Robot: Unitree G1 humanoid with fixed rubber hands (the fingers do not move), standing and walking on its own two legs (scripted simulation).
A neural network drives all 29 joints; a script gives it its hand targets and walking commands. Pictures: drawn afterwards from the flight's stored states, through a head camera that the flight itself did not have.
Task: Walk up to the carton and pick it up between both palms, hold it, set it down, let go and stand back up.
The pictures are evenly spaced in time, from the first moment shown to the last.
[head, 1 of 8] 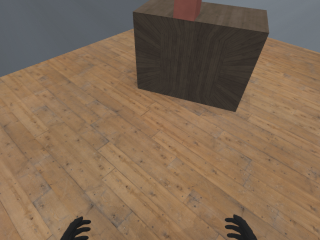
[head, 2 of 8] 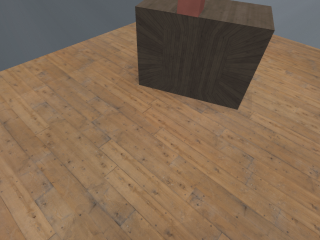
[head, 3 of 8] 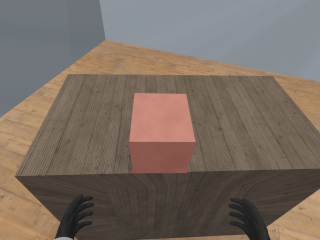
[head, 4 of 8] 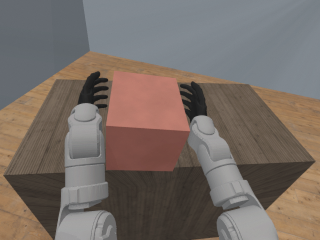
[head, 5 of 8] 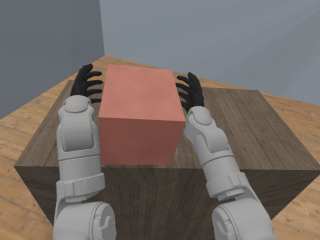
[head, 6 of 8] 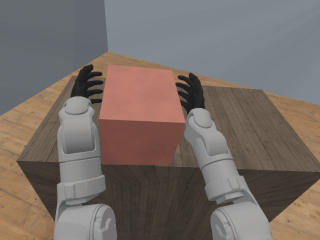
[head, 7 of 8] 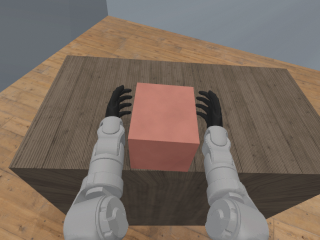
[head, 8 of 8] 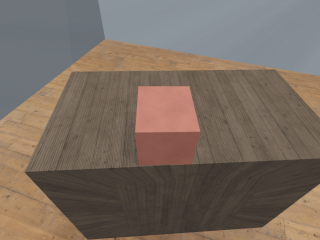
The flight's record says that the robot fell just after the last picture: no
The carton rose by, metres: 0.15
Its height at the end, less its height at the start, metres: +0.00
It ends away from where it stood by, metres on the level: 0.01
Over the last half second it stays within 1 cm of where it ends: yes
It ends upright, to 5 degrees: yes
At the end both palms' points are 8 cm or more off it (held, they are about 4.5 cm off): yes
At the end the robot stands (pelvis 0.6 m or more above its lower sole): yes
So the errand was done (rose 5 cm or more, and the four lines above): yes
